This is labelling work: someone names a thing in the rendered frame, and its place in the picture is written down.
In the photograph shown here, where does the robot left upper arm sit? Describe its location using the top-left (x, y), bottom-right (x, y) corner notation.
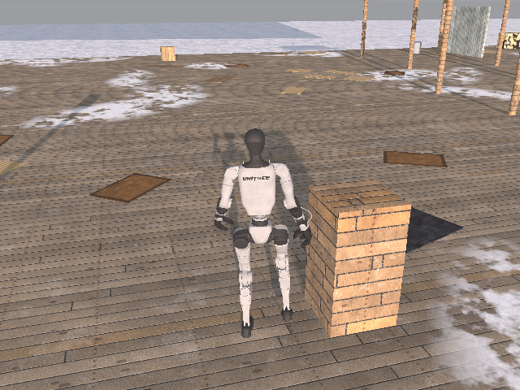
top-left (219, 165), bottom-right (240, 209)

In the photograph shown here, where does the robot left forearm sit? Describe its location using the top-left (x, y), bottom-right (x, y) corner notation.
top-left (215, 197), bottom-right (228, 221)

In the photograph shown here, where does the robot right forearm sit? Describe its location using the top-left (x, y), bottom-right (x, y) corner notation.
top-left (289, 196), bottom-right (309, 231)

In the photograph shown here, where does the right robot shin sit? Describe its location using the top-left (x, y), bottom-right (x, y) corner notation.
top-left (279, 255), bottom-right (290, 311)

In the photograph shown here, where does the robot right thigh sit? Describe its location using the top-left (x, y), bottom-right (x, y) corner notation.
top-left (271, 224), bottom-right (288, 270)

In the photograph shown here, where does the robot right upper arm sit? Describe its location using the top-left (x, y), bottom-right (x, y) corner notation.
top-left (273, 163), bottom-right (297, 209)

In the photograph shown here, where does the robot left hand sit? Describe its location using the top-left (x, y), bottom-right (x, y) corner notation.
top-left (214, 217), bottom-right (233, 231)

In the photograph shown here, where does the robot right hand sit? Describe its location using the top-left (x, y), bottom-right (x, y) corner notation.
top-left (293, 226), bottom-right (312, 247)

